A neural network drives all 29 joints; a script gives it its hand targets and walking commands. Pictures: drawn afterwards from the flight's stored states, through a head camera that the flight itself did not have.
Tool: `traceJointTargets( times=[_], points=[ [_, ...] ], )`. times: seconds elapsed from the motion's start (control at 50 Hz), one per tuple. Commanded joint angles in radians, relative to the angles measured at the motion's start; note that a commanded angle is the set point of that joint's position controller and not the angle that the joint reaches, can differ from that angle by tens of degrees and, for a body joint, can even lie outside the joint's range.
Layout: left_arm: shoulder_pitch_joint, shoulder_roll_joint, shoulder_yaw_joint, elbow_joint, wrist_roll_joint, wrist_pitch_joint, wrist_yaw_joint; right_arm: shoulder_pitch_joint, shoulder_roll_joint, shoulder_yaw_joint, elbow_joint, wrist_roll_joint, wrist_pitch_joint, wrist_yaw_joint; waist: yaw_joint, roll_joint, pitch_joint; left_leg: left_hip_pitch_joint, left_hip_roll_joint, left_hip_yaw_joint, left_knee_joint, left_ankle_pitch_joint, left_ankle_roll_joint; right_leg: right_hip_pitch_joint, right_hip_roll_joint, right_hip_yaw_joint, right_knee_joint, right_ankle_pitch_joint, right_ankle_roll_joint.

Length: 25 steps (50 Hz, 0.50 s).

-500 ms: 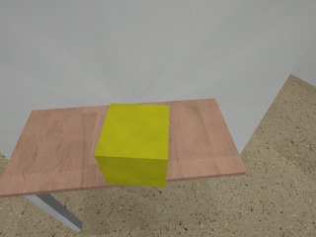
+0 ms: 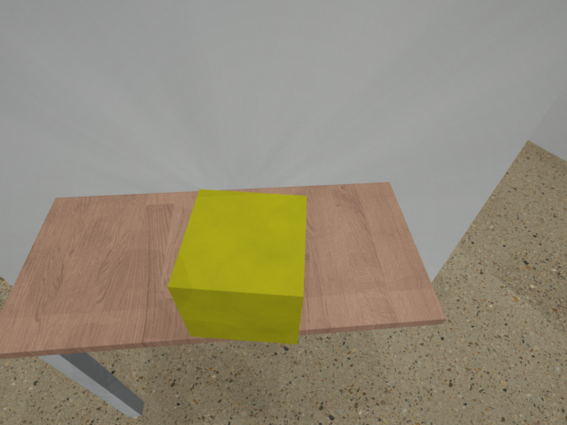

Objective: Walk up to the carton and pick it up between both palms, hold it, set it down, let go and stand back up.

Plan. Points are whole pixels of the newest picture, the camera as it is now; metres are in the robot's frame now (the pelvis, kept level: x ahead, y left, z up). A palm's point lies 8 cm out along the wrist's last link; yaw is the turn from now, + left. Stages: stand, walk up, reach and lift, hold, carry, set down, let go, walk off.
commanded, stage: walk up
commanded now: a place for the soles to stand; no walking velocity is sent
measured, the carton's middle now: (248, 266) +0.39 +0.06 -0.04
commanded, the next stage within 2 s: reach and lift in 1.06 s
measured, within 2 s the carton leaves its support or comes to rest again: neither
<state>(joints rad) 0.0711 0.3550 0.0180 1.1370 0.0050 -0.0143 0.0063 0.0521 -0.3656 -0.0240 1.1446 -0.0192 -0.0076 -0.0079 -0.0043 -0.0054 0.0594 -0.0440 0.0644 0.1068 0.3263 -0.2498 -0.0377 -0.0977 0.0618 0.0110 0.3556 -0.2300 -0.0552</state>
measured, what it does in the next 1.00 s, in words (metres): stands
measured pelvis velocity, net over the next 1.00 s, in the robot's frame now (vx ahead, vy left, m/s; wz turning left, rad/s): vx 0.00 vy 0.03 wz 0.00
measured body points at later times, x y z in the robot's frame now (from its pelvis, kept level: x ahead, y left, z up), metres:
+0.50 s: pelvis +0.00 +0.02 +0.00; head +0.01 +0.02 +0.45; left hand +0.08 +0.33 -0.13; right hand +0.09 -0.29 -0.13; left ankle -0.05 +0.13 -0.75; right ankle -0.02 -0.08 -0.75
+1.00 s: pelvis +0.00 +0.03 +0.00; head +0.01 +0.03 +0.45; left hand +0.09 +0.33 -0.13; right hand +0.08 -0.28 -0.13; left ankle -0.05 +0.13 -0.75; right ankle -0.02 -0.08 -0.75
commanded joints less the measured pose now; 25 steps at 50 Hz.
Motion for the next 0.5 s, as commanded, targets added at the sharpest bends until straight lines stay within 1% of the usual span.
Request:
traceJointTargets(
  times=[0.0,0.04,0.08,0.14,0.18,0.24,0.26,0.3,0.36,0.38,0.4,0.42,0.48],
  points=[
    [-0.024,0.246,0.039,-0.059,0.001,-0.025,0.019,-0.045,-0.209,-0.040,-0.056,-0.001,-0.004,-0.007,0.008,0.025,-0.112,0.012,0.090,-0.096,-0.003,0.316,0.042,0.043,-0.196,0.168,-0.029,0.508,0.022],
    [-0.014,0.246,0.042,-0.061,0.000,-0.028,0.022,-0.047,-0.205,-0.040,-0.061,0.001,-0.002,-0.006,0.008,0.006,-0.108,0.004,0.089,-0.101,0.004,0.296,0.044,0.043,-0.195,0.171,-0.026,0.520,0.017],
    [-0.018,0.242,0.040,-0.068,0.002,-0.027,0.023,-0.049,-0.200,-0.040,-0.068,0.003,0.001,-0.005,0.005,-0.009,-0.115,0.014,0.087,-0.109,0.002,0.285,0.046,0.034,-0.196,0.177,-0.032,0.496,0.012],
    [-0.025,0.233,0.037,-0.072,0.000,-0.028,0.024,-0.043,-0.204,-0.042,-0.066,0.002,0.004,-0.004,0.004,-0.004,-0.104,0.015,0.085,-0.107,0.000,0.277,0.045,0.022,-0.190,0.170,-0.034,0.464,0.017],
    [-0.023,0.239,0.037,-0.076,0.004,-0.028,0.023,-0.043,-0.203,-0.043,-0.071,0.003,0.004,-0.003,0.001,-0.020,-0.111,0.033,0.087,-0.111,-0.005,0.280,0.048,0.012,-0.188,0.162,-0.035,0.454,0.015],
    [-0.018,0.231,0.037,-0.079,0.003,-0.028,0.022,-0.040,-0.203,-0.041,-0.072,0.003,0.003,-0.004,0.004,-0.012,-0.113,0.031,0.093,-0.108,-0.011,0.299,0.050,0.019,-0.183,0.150,-0.030,0.454,0.017],
    [-0.020,0.234,0.036,-0.081,0.003,-0.029,0.023,-0.038,-0.206,-0.043,-0.073,0.002,0.003,-0.004,0.002,-0.014,-0.115,0.037,0.088,-0.107,-0.011,0.291,0.051,0.015,-0.187,0.158,-0.029,0.445,0.013],
    [-0.021,0.231,0.037,-0.081,0.004,-0.029,0.022,-0.038,-0.206,-0.042,-0.069,0.001,0.002,-0.003,0.006,-0.018,-0.106,0.032,0.093,-0.109,-0.023,0.309,0.051,0.017,-0.183,0.145,-0.024,0.453,0.015],
    [-0.017,0.234,0.039,-0.079,0.004,-0.028,0.021,-0.036,-0.203,-0.039,-0.072,0.003,0.001,-0.005,0.003,-0.013,-0.102,0.029,0.096,-0.109,-0.031,0.289,0.051,0.018,-0.182,0.141,-0.032,0.416,0.019],
    [-0.018,0.230,0.036,-0.080,0.005,-0.029,0.021,-0.039,-0.205,-0.041,-0.074,0.003,0.001,-0.004,0.004,0.003,-0.097,0.034,0.096,-0.107,-0.030,0.278,0.052,0.005,-0.183,0.149,-0.034,0.408,0.018],
    [-0.020,0.230,0.035,-0.080,0.003,-0.029,0.020,-0.036,-0.201,-0.040,-0.074,0.004,0.001,-0.003,0.001,-0.006,-0.097,0.040,0.096,-0.111,-0.036,0.287,0.052,0.001,-0.179,0.142,-0.033,0.407,0.020],
    [-0.024,0.226,0.038,-0.079,0.004,-0.028,0.020,-0.033,-0.203,-0.041,-0.073,0.002,0.000,-0.004,0.002,0.011,-0.091,0.031,0.099,-0.108,-0.042,0.293,0.051,0.009,-0.180,0.138,-0.032,0.393,0.022],
    [-0.019,0.229,0.037,-0.077,0.004,-0.027,0.020,-0.039,-0.206,-0.041,-0.073,0.002,-0.001,-0.004,0.007,-0.008,-0.080,0.032,0.097,-0.108,-0.045,0.296,0.051,0.004,-0.175,0.131,-0.032,0.399,0.025]
  ],
)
